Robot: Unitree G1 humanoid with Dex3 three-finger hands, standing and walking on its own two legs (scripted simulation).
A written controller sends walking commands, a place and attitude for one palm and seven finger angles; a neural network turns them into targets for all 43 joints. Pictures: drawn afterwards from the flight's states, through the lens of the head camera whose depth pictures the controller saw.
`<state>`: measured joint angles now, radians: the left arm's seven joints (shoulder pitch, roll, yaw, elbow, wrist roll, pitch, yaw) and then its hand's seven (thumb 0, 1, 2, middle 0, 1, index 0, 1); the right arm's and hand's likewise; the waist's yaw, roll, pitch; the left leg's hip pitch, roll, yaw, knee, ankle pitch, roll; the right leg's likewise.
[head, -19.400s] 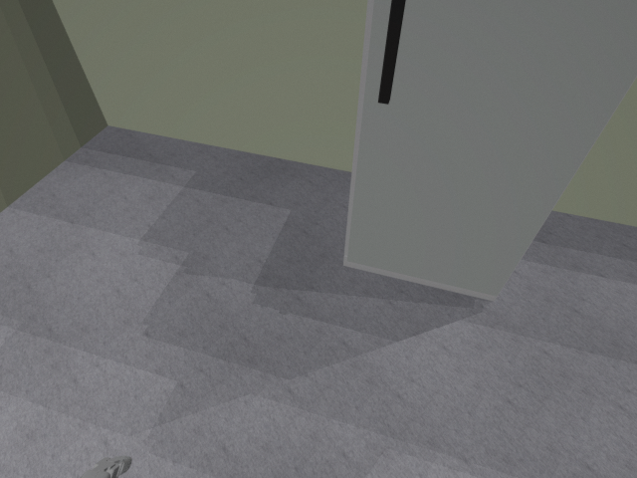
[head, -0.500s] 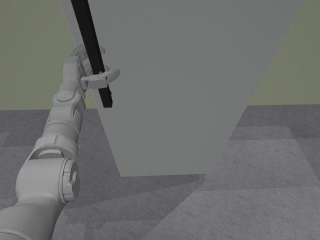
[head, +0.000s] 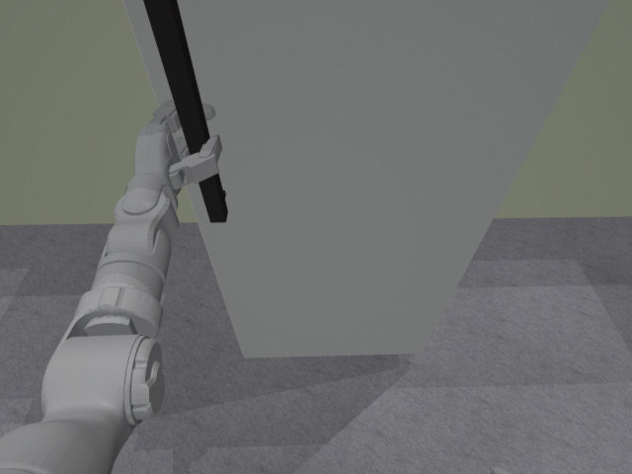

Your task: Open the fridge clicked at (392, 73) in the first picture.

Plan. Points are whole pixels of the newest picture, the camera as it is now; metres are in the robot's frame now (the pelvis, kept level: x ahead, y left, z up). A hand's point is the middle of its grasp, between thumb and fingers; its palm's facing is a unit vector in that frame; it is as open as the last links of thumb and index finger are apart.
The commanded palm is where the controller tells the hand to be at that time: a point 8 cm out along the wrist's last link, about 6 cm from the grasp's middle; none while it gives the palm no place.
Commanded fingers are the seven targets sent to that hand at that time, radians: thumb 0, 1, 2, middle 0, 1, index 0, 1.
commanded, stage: grip the handle and tug to test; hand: left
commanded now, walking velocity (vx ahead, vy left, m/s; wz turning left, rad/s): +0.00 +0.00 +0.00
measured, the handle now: (189, 84) +0.52 +0.15 +0.23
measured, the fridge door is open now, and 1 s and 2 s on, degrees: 0 2 29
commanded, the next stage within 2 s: pull the door a little, standing still in 0.46 s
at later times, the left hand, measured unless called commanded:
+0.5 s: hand (209, 159) +0.46 +0.13 +0.17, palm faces +0.03 -1.00 +0.01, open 6.4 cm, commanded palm +0.41 +0.18 +0.17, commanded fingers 0.00 0.90 0.90 -0.45 -1.40 -0.45 -1.40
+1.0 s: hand (209, 166) +0.45 +0.13 +0.17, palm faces +0.03 -1.00 +0.00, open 6.5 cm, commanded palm +0.38 +0.18 +0.17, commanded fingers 0.00 0.90 0.90 -0.45 -1.40 -0.45 -1.40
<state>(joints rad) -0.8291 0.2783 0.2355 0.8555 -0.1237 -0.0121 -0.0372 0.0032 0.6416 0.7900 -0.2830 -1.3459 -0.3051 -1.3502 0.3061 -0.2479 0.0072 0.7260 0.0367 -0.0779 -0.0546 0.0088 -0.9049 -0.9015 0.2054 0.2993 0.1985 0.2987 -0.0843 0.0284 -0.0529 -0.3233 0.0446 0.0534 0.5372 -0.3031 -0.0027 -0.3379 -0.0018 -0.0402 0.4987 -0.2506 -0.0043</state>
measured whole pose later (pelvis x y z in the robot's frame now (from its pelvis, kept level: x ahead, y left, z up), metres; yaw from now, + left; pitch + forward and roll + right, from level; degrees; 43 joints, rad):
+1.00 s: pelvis +0.06 +0.00 +0.01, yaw -5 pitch +4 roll +0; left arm -0.34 0.20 0.22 0.19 -0.17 0.21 -0.02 0.00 0.69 0.76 -0.23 -1.33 -0.23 -1.34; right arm 0.24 -0.23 0.01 0.62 0.05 0.01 -0.05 0.01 -0.90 -0.90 0.21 0.30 0.20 0.30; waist -0.02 0.04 -0.11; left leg -0.13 0.04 0.06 0.42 -0.32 -0.01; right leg -0.17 0.01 0.01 0.38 -0.28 -0.01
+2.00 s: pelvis +0.05 -0.11 -0.01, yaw +21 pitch -4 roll +0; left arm 0.31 0.20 -0.15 -0.53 0.02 -0.02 0.08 -0.08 0.60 0.73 -0.41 -1.37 -0.18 -1.26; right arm 0.21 -0.19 0.02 0.54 -0.04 -0.01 -0.05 0.01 -0.91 -0.90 0.20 0.30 0.20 0.30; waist -0.07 0.01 0.03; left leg -0.29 0.07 -0.01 0.63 -0.28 -0.05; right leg -0.52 0.03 -0.10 0.99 -0.33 0.03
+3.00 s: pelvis +0.09 -0.54 -0.02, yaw +62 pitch -2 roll -2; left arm 0.32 0.24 0.05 -0.56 -0.03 -0.04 0.09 -0.07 0.61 0.79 -0.46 -1.40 -0.19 -1.30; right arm 0.20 -0.14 0.01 0.60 -0.01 -0.09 -0.05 0.01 -0.90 -0.90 0.21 0.30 0.20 0.30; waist 0.00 0.02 0.06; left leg -0.44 0.12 -0.11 0.69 -0.33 -0.06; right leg -0.33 -0.04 -0.02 0.62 -0.36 0.03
